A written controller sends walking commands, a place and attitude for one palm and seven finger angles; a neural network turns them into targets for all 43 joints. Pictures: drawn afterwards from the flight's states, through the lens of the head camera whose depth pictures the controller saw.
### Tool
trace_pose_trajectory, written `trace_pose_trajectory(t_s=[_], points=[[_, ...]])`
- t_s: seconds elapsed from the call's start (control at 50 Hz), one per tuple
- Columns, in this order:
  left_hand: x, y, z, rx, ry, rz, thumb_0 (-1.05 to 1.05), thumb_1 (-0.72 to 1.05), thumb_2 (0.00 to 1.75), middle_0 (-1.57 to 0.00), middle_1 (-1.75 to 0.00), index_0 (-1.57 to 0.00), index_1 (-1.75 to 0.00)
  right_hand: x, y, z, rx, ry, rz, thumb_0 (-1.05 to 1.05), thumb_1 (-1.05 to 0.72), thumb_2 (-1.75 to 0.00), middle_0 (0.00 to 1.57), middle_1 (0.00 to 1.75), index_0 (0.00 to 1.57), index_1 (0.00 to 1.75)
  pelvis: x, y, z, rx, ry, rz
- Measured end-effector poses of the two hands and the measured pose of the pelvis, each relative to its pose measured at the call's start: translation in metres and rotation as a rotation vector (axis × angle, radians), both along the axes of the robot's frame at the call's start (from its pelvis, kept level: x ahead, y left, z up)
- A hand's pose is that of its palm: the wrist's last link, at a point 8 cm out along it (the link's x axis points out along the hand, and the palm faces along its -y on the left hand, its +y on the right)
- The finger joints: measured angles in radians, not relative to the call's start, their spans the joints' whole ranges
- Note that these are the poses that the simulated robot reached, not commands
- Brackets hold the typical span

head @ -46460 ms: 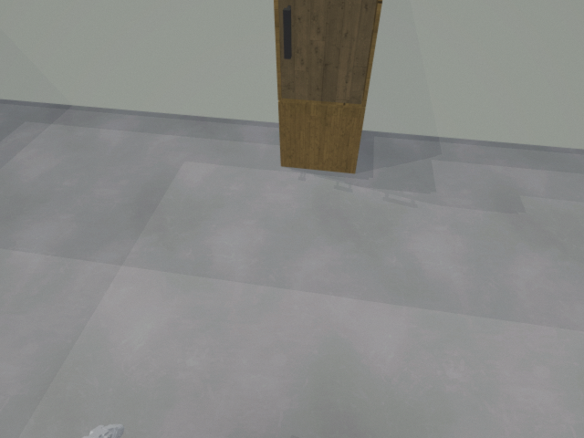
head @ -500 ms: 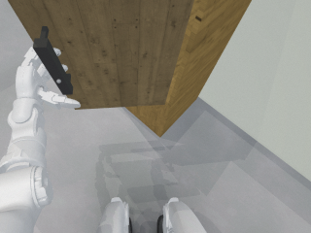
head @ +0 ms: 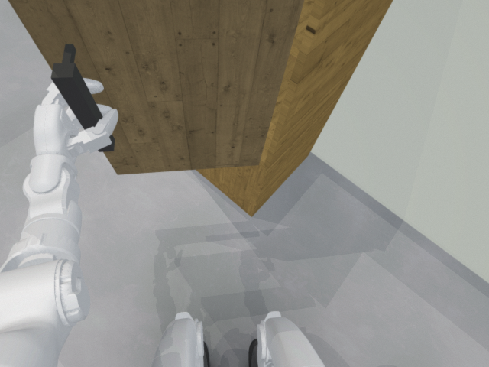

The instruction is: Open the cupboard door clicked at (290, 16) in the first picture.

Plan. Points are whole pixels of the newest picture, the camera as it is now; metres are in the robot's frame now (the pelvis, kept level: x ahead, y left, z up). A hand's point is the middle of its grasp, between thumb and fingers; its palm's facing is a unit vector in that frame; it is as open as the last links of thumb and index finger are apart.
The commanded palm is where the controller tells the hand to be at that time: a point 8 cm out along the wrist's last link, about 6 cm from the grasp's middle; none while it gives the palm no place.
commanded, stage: close the thumb around the handle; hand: left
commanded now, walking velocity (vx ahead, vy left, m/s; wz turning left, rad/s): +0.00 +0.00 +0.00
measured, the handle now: (90, 103) +0.53 +0.23 +0.05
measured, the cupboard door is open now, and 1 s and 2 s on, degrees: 48 79 94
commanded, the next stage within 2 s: pull the door open along its arc in 0.18 s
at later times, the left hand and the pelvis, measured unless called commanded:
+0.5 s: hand (105, 137) +0.46 +0.20 +0.05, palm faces +0.11 -0.99 -0.02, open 6.0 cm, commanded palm +0.41 +0.24 +0.05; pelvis +0.01 +0.00 +0.01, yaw +0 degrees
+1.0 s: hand (155, 218) +0.33 +0.11 +0.05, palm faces +0.45 -0.89 +0.02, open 6.4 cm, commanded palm +0.26 +0.18 +0.05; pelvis +0.02 -0.03 +0.02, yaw +2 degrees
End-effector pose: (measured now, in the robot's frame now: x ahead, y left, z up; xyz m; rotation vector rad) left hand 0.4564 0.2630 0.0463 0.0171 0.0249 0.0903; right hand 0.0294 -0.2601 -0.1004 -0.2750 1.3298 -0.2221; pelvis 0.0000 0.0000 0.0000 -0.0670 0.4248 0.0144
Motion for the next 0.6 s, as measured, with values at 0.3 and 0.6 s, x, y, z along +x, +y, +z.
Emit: trace_pose_trajectory(t_s=[0.3, 0.6], points=[[-0.003, -0.007, 0.001, -0.005, 0.0, 0.001, 0.02, 0.68, 0.82, -0.35, -1.35, -0.35, -1.35, 0.0, -0.004, 0.004, 0.003, -0.008, -0.023, 0.01, -0.9, -0.9, 0.2, 0.3, 0.2, 0.3, 0.004, -0.003, 0.004, 0.007, -0.009, -0.011], [-0.047, -0.019, 0.001, -0.001, -0.007, 0.002, 0.01, 0.67, 0.72, -0.35, -1.35, -0.33, -1.35, 0.028, -0.001, 0.01, 0.054, -0.078, -0.024, 0.01, -0.9, -0.9, 0.2, 0.29, 0.2, 0.3, 0.014, -0.005, 0.015, 0.021, -0.037, -0.02]])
